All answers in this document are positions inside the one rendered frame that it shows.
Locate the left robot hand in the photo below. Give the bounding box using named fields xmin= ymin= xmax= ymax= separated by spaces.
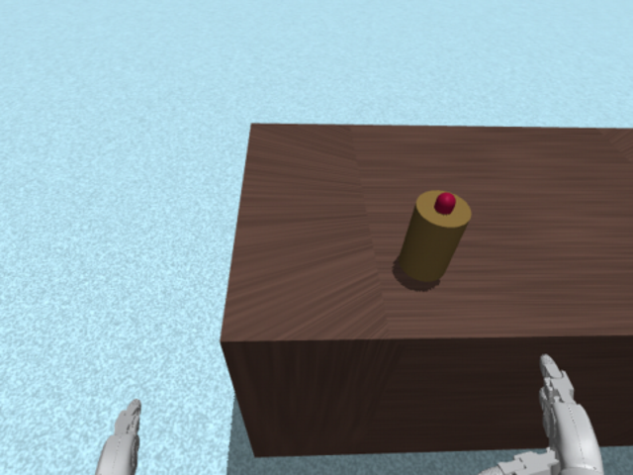
xmin=95 ymin=399 xmax=141 ymax=475

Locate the right robot hand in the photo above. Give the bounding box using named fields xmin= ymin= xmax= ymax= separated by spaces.
xmin=477 ymin=354 xmax=604 ymax=475

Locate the bottle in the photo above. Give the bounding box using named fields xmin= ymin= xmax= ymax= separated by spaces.
xmin=399 ymin=190 xmax=472 ymax=282

